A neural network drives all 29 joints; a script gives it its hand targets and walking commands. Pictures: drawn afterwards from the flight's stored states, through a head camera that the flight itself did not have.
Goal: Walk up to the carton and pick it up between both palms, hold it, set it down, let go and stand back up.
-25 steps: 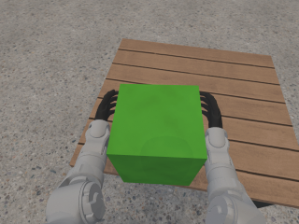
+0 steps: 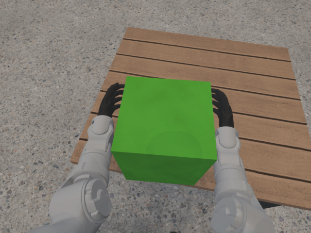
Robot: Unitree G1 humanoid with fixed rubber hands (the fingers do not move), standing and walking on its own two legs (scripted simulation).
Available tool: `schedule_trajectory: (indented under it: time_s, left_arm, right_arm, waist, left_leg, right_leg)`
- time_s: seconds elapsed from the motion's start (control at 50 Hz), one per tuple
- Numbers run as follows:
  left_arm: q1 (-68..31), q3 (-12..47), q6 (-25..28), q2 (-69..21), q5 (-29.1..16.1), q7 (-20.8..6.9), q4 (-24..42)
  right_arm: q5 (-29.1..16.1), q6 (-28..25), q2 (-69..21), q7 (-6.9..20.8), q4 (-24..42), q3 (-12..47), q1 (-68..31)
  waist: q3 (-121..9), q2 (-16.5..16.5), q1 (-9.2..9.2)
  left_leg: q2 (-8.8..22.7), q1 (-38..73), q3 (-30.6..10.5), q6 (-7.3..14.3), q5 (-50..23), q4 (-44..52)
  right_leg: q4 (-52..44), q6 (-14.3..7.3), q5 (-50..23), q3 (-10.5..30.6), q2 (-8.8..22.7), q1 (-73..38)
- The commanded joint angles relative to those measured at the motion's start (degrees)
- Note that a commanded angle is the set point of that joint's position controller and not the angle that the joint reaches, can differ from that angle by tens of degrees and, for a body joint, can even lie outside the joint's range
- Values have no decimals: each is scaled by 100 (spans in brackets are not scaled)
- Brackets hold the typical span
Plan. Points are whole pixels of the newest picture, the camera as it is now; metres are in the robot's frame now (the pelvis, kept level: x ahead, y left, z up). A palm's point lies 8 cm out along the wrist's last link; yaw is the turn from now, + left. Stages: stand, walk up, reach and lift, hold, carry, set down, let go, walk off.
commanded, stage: set down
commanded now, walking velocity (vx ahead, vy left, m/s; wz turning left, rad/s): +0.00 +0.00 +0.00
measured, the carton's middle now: (163, 136) +0.38 -0.05 -0.03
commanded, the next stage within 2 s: none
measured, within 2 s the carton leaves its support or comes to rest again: neither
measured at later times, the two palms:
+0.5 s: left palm (107, 111) +0.44 +0.10 +0.02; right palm (224, 121) +0.38 -0.20 +0.03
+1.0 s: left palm (109, 113) +0.45 +0.10 +0.00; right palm (221, 123) +0.39 -0.20 +0.01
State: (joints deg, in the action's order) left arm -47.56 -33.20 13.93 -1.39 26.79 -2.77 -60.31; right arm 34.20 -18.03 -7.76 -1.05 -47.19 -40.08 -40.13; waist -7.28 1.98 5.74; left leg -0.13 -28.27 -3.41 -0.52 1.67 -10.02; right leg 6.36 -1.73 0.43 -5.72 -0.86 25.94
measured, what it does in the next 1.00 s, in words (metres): stands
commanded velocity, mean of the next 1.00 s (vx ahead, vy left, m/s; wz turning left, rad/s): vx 0.00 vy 0.00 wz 0.00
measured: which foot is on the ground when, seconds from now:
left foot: down 0.00-1.00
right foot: down 0.00-1.00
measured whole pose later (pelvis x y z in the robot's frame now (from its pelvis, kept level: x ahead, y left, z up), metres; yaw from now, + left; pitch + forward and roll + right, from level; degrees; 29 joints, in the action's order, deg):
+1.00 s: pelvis +0.00 +0.00 +0.00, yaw -2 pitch +24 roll +0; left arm -46.0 -27.3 18.2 1.4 20.7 0.8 -62.8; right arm 27.1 -17.8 -7.1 -2.1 -51.4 -36.2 -40.8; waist -9.6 1.3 5.9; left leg 0.1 -32.7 -1.2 -0.3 3.0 -12.1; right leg 9.1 -1.5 1.3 -3.6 -0.9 31.5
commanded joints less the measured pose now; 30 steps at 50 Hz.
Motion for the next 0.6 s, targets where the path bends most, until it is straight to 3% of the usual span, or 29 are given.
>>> schedule_trajectory:
  time_s: [0.0,0.08,0.1,0.14,0.16,0.2,0.28,0.36,0.46,0.58]
  left_arm:
    - [-2233,891,304,-2271,204,-228,52]
    - [-2176,823,310,-2186,244,-223,25]
    - [-2225,1171,314,-2272,152,-206,131]
    - [-2023,1211,251,-2312,139,-179,193]
    - [-2058,1213,246,-2311,115,-165,243]
    - [-2114,1311,288,-2332,82,-148,394]
    - [-1859,1162,213,-2237,185,-168,325]
    - [-1826,1068,284,-2039,151,-212,309]
    - [-1662,1082,259,-2059,156,-214,336]
    - [-1472,1021,244,-1929,205,-175,309]
  right_arm:
    - [173,-279,-2556,272,43,1376,-2480]
    - [209,-258,-2511,289,70,1300,-2426]
    - [239,-200,-2705,293,50,1208,-2242]
    - [245,-128,-2631,316,99,1175,-2081]
    - [219,-125,-2667,328,228,1242,-2109]
    - [322,-182,-2590,312,362,1147,-2092]
    - [263,-118,-2503,303,142,1175,-1921]
    - [284,-125,-2475,317,340,1200,-1915]
    - [175,-72,-2432,308,256,1251,-1739]
    - [194,-69,-2232,311,370,1126,-1768]
  waist:
    - [-2711,-168,-47]
    - [-2658,-141,-78]
    - [-2734,27,50]
    - [-2786,215,48]
    - [-2737,168,-27]
    - [-2774,138,79]
    - [-2460,82,-17]
    - [-2383,-157,-9]
    - [-2320,51,-19]
    - [-2185,-18,-32]
  left_leg:
    - [-92,367,99,77,-252,5]
    - [-79,324,95,82,-184,7]
    - [-2,512,116,27,-166,-40]
    - [-12,641,148,-50,-154,-127]
    - [-1,586,110,-35,-172,-102]
    - [-13,628,82,-73,-312,-162]
    - [-26,568,81,-65,-281,-147]
    - [-23,500,70,-5,-267,-108]
    - [-66,412,108,1,-282,-87]
    - [-45,644,104,-46,-237,-147]
  right_leg:
    - [611,415,-1675,89,203,-2481]
    - [606,412,-1550,80,216,-2374]
    - [573,362,-1416,65,144,-2212]
    - [543,296,-1185,45,142,-1934]
    - [509,327,-1155,60,161,-1903]
    - [506,312,-1350,56,149,-1989]
    - [514,288,-1388,67,161,-2041]
    - [565,351,-1535,87,141,-2118]
    - [590,364,-1647,151,159,-2275]
    - [571,342,-1347,98,129,-1917]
